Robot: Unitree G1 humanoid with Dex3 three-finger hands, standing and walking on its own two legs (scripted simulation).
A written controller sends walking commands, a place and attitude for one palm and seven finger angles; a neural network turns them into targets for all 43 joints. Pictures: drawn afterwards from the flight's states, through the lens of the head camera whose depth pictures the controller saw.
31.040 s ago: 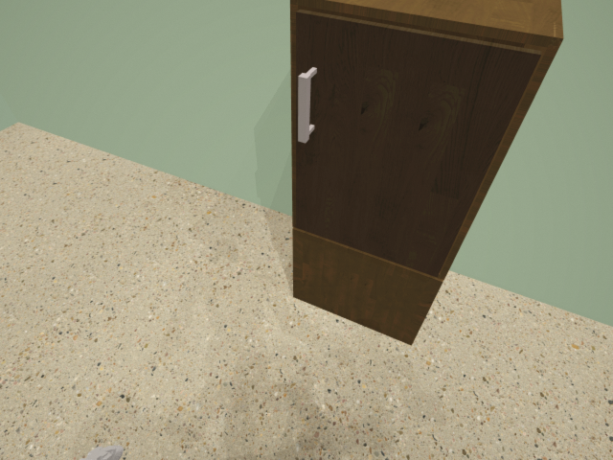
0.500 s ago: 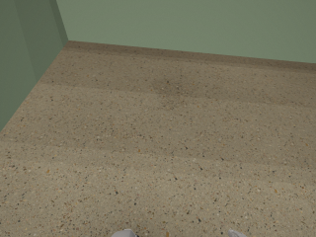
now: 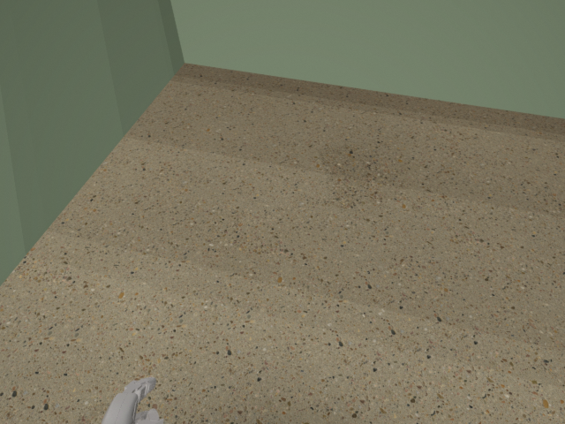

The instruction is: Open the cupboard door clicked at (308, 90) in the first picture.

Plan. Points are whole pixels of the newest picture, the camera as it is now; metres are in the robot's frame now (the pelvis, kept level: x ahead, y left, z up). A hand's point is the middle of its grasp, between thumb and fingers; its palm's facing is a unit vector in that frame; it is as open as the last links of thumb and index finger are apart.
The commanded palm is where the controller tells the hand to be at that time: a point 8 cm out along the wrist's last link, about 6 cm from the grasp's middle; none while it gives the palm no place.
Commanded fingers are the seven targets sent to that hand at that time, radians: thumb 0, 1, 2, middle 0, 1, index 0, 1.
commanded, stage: turn to face it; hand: left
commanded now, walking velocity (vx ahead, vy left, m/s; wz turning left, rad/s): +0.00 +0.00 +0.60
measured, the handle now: out of the picture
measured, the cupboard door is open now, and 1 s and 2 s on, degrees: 41 41 41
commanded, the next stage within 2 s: none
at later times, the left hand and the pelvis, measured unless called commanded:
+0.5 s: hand out of the picture -0.04 +0.20 -0.19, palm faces +0.38 -0.89 -0.26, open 7.4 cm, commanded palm none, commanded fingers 0.00 0.90 0.90 -0.20 -0.30 -0.20 -0.30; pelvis +0.02 -0.01 -0.02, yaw +20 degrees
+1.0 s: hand out of the picture +0.01 +0.15 -0.14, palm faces +0.58 -0.77 -0.27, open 7.4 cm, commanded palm none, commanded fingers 0.00 0.90 0.90 -0.20 -0.30 -0.20 -0.30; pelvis +0.05 -0.06 +0.00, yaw +38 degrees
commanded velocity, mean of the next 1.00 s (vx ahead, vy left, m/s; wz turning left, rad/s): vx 0.00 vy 0.00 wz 0.60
